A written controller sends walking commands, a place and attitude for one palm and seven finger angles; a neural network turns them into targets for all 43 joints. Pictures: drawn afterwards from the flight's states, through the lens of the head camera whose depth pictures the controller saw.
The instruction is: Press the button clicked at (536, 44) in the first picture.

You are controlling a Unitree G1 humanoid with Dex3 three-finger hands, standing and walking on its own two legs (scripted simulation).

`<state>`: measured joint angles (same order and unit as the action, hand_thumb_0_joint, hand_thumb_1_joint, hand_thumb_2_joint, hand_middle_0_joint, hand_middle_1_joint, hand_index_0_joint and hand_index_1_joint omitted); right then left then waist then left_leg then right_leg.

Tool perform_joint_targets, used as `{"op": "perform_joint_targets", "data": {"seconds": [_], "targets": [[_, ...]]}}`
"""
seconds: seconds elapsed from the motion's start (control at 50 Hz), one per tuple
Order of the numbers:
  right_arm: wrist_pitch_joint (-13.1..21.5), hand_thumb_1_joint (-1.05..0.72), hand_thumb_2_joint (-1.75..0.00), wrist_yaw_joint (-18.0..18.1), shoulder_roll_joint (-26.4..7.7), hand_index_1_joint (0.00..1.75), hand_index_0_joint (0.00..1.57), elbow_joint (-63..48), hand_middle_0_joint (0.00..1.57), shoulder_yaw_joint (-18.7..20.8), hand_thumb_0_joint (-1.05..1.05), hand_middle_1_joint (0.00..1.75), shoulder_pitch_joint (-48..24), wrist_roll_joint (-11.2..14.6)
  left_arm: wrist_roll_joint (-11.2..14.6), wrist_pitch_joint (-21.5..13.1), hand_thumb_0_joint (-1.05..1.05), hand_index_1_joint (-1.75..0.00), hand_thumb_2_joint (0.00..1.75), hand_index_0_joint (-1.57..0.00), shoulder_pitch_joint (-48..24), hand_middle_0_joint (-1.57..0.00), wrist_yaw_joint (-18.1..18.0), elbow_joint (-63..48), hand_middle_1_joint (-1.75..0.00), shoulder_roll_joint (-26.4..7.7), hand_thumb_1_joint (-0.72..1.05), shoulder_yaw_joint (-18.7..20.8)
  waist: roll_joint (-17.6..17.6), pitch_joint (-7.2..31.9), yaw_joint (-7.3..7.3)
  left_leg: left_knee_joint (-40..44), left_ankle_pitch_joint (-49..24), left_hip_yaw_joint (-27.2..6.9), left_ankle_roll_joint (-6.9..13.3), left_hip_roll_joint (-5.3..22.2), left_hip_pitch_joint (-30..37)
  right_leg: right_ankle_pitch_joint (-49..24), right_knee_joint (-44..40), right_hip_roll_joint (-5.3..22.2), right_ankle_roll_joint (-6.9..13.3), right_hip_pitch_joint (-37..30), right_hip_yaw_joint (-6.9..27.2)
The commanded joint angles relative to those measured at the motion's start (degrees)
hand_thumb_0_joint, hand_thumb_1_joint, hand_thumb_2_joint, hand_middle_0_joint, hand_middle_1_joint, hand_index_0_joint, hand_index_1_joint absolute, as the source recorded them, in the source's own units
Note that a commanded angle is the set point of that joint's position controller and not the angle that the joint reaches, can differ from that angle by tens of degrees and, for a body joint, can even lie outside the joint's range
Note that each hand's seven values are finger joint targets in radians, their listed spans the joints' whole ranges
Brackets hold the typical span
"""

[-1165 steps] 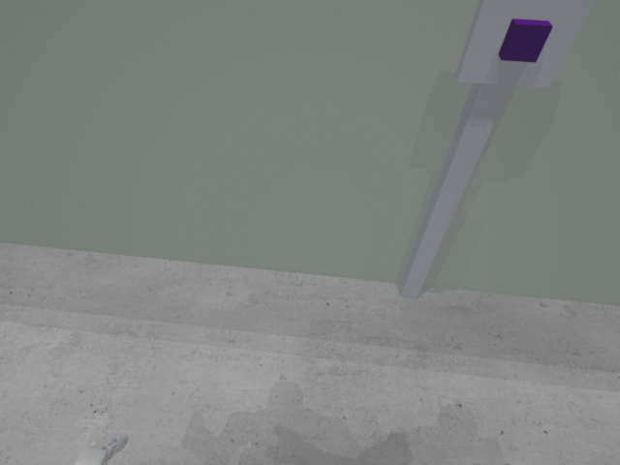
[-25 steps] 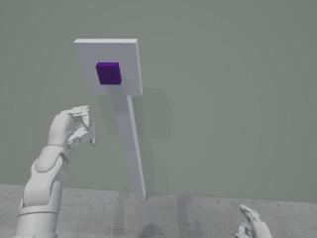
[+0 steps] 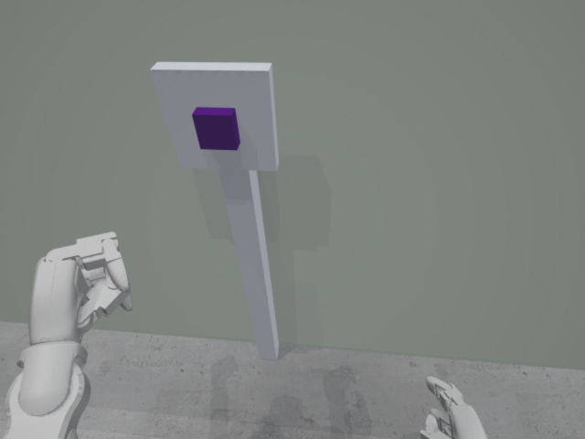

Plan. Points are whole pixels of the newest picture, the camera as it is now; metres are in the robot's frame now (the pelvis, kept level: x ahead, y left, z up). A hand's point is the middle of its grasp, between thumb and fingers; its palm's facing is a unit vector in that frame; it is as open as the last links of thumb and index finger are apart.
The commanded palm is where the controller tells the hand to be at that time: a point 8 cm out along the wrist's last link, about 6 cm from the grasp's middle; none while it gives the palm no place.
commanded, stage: draw the hand back to the body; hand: left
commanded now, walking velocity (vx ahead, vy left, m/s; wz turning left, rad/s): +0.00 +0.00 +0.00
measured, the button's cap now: (217, 127) +0.52 +0.18 +0.19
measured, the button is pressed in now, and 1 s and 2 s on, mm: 0 0 0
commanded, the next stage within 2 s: step back with the hand held close in 0.56 s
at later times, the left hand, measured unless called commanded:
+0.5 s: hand (83, 321) +0.19 +0.24 +0.15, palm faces +0.43 -0.83 -0.35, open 3.1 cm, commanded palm +0.13 +0.28 +0.17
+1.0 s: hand (91, 326) +0.19 +0.24 +0.14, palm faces +0.27 -0.84 -0.47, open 3.1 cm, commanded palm +0.12 +0.29 +0.17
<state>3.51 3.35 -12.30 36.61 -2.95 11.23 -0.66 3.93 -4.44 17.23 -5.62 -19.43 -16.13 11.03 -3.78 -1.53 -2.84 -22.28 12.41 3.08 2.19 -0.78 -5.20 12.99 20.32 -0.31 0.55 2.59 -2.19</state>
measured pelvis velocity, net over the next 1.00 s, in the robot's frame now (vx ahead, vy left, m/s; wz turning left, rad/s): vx -0.01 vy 0.01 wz -0.02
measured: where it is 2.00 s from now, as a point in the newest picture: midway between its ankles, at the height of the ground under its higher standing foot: outside the picture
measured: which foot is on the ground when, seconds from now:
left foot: down 0.00-1.00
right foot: down 0.00-1.00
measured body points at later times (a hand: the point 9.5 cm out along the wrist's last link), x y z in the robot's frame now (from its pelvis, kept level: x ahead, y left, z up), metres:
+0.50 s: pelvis +0.01 +0.00 +0.00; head -0.01 -0.01 +0.45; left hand +0.16 +0.28 +0.17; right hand +0.21 -0.21 -0.08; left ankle +0.00 +0.09 -0.75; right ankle -0.02 -0.11 -0.75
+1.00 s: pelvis -0.01 +0.01 +0.00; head +0.02 +0.00 +0.45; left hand +0.17 +0.28 +0.17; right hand +0.16 -0.24 -0.09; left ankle +0.00 +0.09 -0.75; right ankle -0.02 -0.11 -0.74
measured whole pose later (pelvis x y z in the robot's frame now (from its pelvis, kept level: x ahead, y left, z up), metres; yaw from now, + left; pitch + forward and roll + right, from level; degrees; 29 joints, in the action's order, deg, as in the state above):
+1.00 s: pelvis -0.01 +0.01 +0.00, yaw -1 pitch +1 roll -1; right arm -1.9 3.7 -13.8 30.6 0.9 10.2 0.4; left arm 3.2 -8.1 35.6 -5.8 -31.0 -21.3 18.2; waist -2.4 -1.8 -0.1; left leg -26.1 12.6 4.0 3.2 -0.6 -14.7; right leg 12.3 23.1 -0.2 -0.5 11.9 -1.3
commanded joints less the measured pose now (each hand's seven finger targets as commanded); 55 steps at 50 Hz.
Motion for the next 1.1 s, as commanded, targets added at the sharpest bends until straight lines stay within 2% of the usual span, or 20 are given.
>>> {"op": "perform_joint_targets", "data": {"seconds": [0.0, 0.04, 0.16, 0.26, 0.36, 0.44, 0.48, 0.5, 0.56, 0.64, 0.66, 0.68, 0.7, 0.72, 0.76, 0.82, 0.86, 0.92, 0.98, 1.08], "targets": [[2.6, -0.9, -0.9, -0.01, -6.22, 0.3, 0.2, -10.45, 0.2, 3.1, 0.0, 0.3, -9.24, 0.33, 0.2, -4.35, 0.0, -1.5, 0.9, -1.3, -1.69, -1.3, -0.34, -13.73, -1.5, -8.55, 0.9, 5.89, 3.22, 5.07, -0.43, 2.8, -11.42, -3.51, -0.7, 2.05, 2.29, -9.54, -2.83, -0.1, 0.87, 1.79, 1.42], [2.52, -0.9, -0.9, -0.07, -6.21, 0.3, 0.2, -10.6, 0.2, 3.24, 0.0, 0.3, -9.0, 0.32, -0.02, -4.69, 0.0, -1.5, 0.9, -1.3, 0.04, -1.3, -0.48, -15.64, -1.5, -9.11, 0.9, 7.03, 1.23, 5.45, -0.67, 2.58, -12.52, -3.68, -0.93, 2.1, 2.16, -10.23, -2.32, -0.16, 0.98, 1.53, 1.32], [3.09, -0.9, -0.9, 0.21, -6.12, 0.3, 0.2, -11.38, 0.2, 3.54, 0.0, 0.3, -8.32, 0.4, -0.01, -5.24, 0.0, -1.5, 0.9, -1.3, 6.34, -1.3, -0.97, -19.3, -1.5, -11.02, 0.9, 10.19, 0.23, 5.29, -1.2, 1.82, -13.33, -3.74, -1.14, 2.23, 1.76, -10.67, -2.15, -0.29, 1.01, 1.77, 1.37], [3.35, -0.9, -0.9, 0.49, -5.98, 0.3, 0.2, -11.54, 0.2, 3.83, 0.0, 0.3, -7.67, 0.5, 0.15, -4.96, 0.0, -1.5, 0.9, -1.3, 11.71, -1.3, -1.05, -19.82, -1.5, -10.66, 0.9, 11.14, 1.17, 4.17, -1.16, 1.22, -13.7, -3.39, -1.16, 2.38, 1.63, -11.21, -2.53, -0.42, 0.89, 2.67, 1.64], [3.99, -0.9, -0.9, 0.73, -6.36, 0.3, 0.2, -10.89, 0.2, 3.76, 0.0, 0.3, -7.02, 0.29, -0.69, -4.71, 0.0, -1.5, 0.9, -1.3, 7.37, -1.3, -1.66, -20.67, -1.5, -9.7, 0.9, 9.06, -0.54, 3.21, -0.23, 1.29, -13.1, -3.93, -1.06, 2.31, 2.24, -9.79, -2.62, -0.29, 0.84, 4.09, 1.38], [3.85, -0.9, -0.9, 1.19, -6.13, 0.3, 0.2, -10.93, 0.2, 3.6, 0.0, 0.3, -7.43, 0.17, -0.5, -4.38, 0.0, -1.5, 0.9, -1.3, 7.57, -1.3, -1.9, -18.79, -1.5, -9.87, 0.9, 9.52, 2.13, 1.98, -0.65, 1.83, -9.87, -4.06, -0.82, 2.14, 1.44, -7.08, -3.48, -0.28, 0.91, 4.25, 1.56], [3.87, -0.9, -0.9, 1.28, -6.2, 0.3, 0.2, -10.87, 0.2, 3.64, 0.0, 0.3, -7.44, 0.09, -0.41, -4.5, 0.0, -1.5, 0.9, -1.3, 7.92, -1.3, -1.94, -18.95, -1.5, -10.84, 0.9, 10.67, 2.7, 3.09, -0.99, 1.62, -10.62, -3.94, -0.79, 2.0, 1.63, -8.12, -3.71, -0.34, 0.95, 3.36, 1.79], [3.75, -0.9, -0.9, 1.27, -5.99, 0.3, 0.2, -11.06, 0.2, 3.55, 0.0, 0.3, -7.53, 0.13, -0.37, -4.52, 0.0, -1.5, 0.9, -1.3, 7.7, -1.3, -1.84, -19.54, -1.5, -10.2, 0.9, 10.09, 0.73, 3.66, -0.93, 1.58, -10.96, -3.79, -0.89, 2.0, 1.74, -8.58, -3.21, -0.08, 0.97, 2.77, 1.87], [3.73, -0.9, -0.9, 1.07, -5.78, 0.3, 0.2, -10.99, 0.2, 3.32, 0.0, 0.3, -7.51, -0.04, -0.38, -4.46, 0.0, -1.5, 0.9, -1.3, 8.49, -1.3, -1.9, -19.54, -1.5, -10.44, 0.9, 10.61, -0.55, 4.37, -1.24, 1.2, -13.14, -3.86, -1.12, 1.92, 1.83, -10.83, -2.75, -0.07, 1.04, 2.0, 1.78], [3.59, -0.9, -0.9, 0.91, -5.83, 0.3, 0.2, -11.28, 0.2, 3.45, 0.0, 0.3, -7.54, 0.0, -0.23, -4.31, 0.0, -1.5, 0.9, -1.3, 9.08, -1.3, -1.72, -20.13, -1.5, -10.28, 0.9, 10.49, -0.03, 5.0, -1.19, 0.98, -14.54, -3.73, -1.15, 2.01, 1.93, -12.24, -2.55, -0.12, 0.96, 1.32, 1.76], [3.39, -0.9, -0.9, 0.98, -5.88, 0.3, 0.2, -10.71, 0.2, 3.43, 0.0, 0.3, -7.47, -0.03, -0.26, -4.13, 0.0, -1.5, 0.9, -1.3, 7.82, -1.3, -1.95, -18.38, -1.5, -11.42, 0.9, 11.73, 0.55, 3.9, -1.08, 1.15, -14.03, -3.76, -1.25, 2.07, 1.39, -11.73, -2.73, -0.14, 0.99, 1.83, 1.7], [2.11, -0.9, -0.9, 0.62, -6.45, 0.3, 0.2, -14.13, 0.2, 2.9, 0.0, 0.3, -6.41, 1.04, 0.09, -6.98, 0.0, -1.5, 0.9, -1.3, -1.68, -1.3, -2.15, -23.86, -1.5, -21.01, 0.9, 20.98, -2.56, -1.94, 1.02, 0.91, -8.15, -5.26, -0.19, 2.94, -3.68, -11.89, -5.22, 2.41, 0.83, 6.73, 6.07], [1.49, -0.9, -0.9, 0.77, -6.13, 0.3, 0.2, -12.53, 0.2, 3.53, 0.0, 0.3, -7.13, 0.6, 0.24, -7.2, 0.0, -1.5, 0.9, -1.3, 7.04, -1.3, -1.34, -18.69, -1.5, -15.06, 0.9, 16.64, 2.65, -0.87, 1.11, -0.41, -7.35, -5.8, 0.26, 3.1, -4.43, -11.34, -5.53, 3.73, 0.77, 8.18, 6.51], [0.79, -0.9, -0.9, 0.53, -6.53, 0.3, 0.2, -12.47, 0.2, 3.86, 0.0, 0.3, -7.24, 0.45, -0.19, -6.86, 0.0, -1.5, 0.9, -1.3, 10.9, -1.3, -0.9, -17.12, -1.5, -12.67, 0.9, 14.09, 3.78, -0.2, 1.35, -1.01, -8.53, -5.23, 0.55, 3.12, -3.08, -12.8, -5.75, 3.93, 0.67, 9.07, 7.14], [-0.35, -0.9, -0.9, 0.09, -7.04, 0.3, 0.2, -13.09, 0.2, 4.36, 0.0, 0.3, -6.95, 0.48, -0.26, -6.74, 0.0, -1.5, 0.9, -1.3, 13.46, -1.3, -0.47, -17.03, -1.5, -10.7, 0.9, 12.05, 4.2, 2.48, 1.8, -1.79, -11.71, -4.85, 0.49, 3.49, -2.55, -15.48, -4.52, 4.29, 0.13, 8.52, 6.56], [-1.36, -0.9, -0.9, 0.04, -7.45, 0.3, 0.2, -13.81, 0.2, 5.14, 0.0, 0.3, -6.43, 0.8, -0.4, -7.25, 0.0, -1.5, 0.9, -1.3, 16.02, -1.3, -0.65, -19.63, -1.5, -11.38, 0.9, 12.31, 2.56, 8.12, 1.94, -2.47, -17.67, -4.47, 0.39, 4.46, -1.78, -20.29, -1.38, 4.21, -0.4, 6.41, 5.24], [-1.91, -0.9, -0.9, 0.12, -7.45, 0.3, 0.2, -14.5, 0.2, 5.6, 0.0, 0.3, -6.26, 1.01, -0.41, -7.46, 0.0, -1.5, 0.9, -1.3, 17.14, -1.3, -1.06, -21.6, -1.5, -13.1, 0.9, 14.03, 3.88, 11.16, 1.94, -2.78, -20.74, -4.77, 0.24, 4.89, -1.94, -22.41, 0.71, 3.89, -0.61, 4.96, 4.47], [-2.68, -0.9, -0.9, 0.5, -7.0, 0.3, 0.2, -15.77, 0.2, 5.85, 0.0, 0.3, -6.53, 1.34, -0.18, -7.91, 0.0, -1.5, 0.9, -1.3, 19.12, -1.3, -1.8, -24.23, -1.5, -15.3, 0.9, 16.63, 3.53, 13.56, 1.79, -3.07, -24.59, -5.33, 0.19, 5.55, -3.22, -24.36, 3.77, 3.51, -0.77, 3.71, 3.78], [-2.9, -0.9, -0.9, 0.89, -7.06, 0.3, 0.2, -16.17, 0.2, 6.17, 0.0, 0.3, -6.8, 1.38, 0.05, -8.26, 0.0, -1.5, 0.9, -1.3, 20.31, -1.3, -2.3, -25.57, -1.5, -16.59, 0.9, 18.22, 1.82, 13.61, 1.7, -3.19, -23.72, -5.69, 0.26, 5.95, -5.21, -23.0, 5.06, 3.23, -0.9, 4.5, 4.06], [-2.08, -0.9, -0.9, 1.08, -7.39, 0.3, 0.2, -16.3, 0.2, 6.41, 0.0, 0.3, -6.25, 1.17, -0.42, -8.96, 0.0, -1.5, 0.9, -1.3, 21.2, -1.3, -2.58, -25.57, -1.5, -15.28, 0.9, 17.38, -1.71, 10.84, 1.87, -1.1, -17.66, -6.87, 0.83, 7.5, -10.92, -15.76, 7.55, 2.1, -1.03, 5.61, 4.08]]}}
